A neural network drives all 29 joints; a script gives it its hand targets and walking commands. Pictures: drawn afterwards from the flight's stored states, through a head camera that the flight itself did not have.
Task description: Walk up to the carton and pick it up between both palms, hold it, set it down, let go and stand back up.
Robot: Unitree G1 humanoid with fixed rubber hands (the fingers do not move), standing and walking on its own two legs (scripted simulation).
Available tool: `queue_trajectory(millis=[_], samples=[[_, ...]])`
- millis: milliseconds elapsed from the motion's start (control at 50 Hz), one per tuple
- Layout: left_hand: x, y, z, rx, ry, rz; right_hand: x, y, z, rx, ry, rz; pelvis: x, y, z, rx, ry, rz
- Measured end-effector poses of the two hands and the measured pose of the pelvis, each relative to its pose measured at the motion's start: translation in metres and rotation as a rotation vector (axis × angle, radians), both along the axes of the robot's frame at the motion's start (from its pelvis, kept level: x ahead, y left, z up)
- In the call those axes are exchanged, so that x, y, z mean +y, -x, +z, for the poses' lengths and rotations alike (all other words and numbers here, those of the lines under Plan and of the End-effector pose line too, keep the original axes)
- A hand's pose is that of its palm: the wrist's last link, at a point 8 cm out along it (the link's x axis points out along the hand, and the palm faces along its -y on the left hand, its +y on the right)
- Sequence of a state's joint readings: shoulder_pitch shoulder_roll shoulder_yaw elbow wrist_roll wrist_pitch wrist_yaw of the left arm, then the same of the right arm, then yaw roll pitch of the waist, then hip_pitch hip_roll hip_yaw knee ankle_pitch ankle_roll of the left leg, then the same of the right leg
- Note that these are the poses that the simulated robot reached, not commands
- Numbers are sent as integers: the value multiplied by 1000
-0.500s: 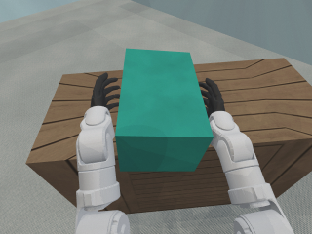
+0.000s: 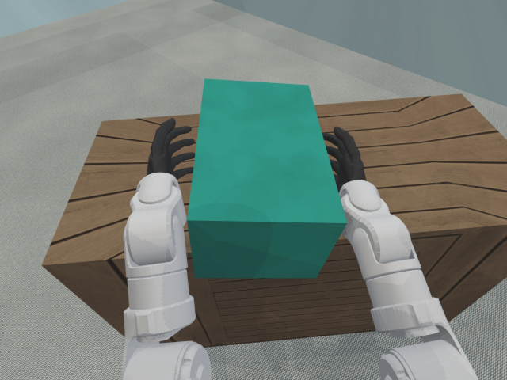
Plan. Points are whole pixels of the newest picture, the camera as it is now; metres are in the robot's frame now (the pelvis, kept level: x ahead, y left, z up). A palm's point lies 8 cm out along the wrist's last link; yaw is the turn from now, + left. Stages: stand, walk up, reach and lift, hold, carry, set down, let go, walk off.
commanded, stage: hold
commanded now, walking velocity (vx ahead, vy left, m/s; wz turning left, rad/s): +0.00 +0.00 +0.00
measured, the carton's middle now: (257, 172) +0.39 +0.01 +0.14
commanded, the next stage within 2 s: set down in 0.62 s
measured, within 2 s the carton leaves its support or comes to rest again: neither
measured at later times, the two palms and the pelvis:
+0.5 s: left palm (164, 175) +0.35 +0.14 +0.17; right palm (349, 180) +0.35 -0.13 +0.14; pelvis +0.00 +0.00 +0.00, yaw +0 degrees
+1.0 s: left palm (177, 172) +0.39 +0.13 +0.15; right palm (345, 183) +0.38 -0.13 +0.11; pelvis +0.01 +0.01 +0.00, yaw +1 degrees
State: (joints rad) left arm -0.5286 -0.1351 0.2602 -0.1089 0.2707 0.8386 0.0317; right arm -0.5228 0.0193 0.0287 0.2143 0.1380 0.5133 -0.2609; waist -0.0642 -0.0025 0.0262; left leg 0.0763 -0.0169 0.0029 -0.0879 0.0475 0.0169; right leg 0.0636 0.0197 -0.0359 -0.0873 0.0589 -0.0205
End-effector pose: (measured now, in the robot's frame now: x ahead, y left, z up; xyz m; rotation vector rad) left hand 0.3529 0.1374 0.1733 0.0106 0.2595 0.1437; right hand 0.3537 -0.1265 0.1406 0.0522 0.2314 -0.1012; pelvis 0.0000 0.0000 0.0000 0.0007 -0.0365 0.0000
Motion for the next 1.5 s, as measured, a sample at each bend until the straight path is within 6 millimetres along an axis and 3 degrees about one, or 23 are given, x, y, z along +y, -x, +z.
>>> queue_trajectory(millis=[800, 960, 1120, 1500], samples=[[-2, -7, -2, -8, 0, 2, -2, -6, -4, -14, -15, -7, 1, 1, 0, 5, 0, 6], [-8, -30, -20, -12, -27, -23, -7, -23, -26, -29, 9, -20, 5, -3, 0, 58, 1, 19], [-9, -39, -50, -4, -38, -26, -8, -31, -48, -21, 31, -22, 7, -15, 0, 99, 2, 21], [-7, -59, -64, 3, -44, -33, -7, -51, -47, -6, 32, -36, 5, -23, 0, 161, 0, 17]])
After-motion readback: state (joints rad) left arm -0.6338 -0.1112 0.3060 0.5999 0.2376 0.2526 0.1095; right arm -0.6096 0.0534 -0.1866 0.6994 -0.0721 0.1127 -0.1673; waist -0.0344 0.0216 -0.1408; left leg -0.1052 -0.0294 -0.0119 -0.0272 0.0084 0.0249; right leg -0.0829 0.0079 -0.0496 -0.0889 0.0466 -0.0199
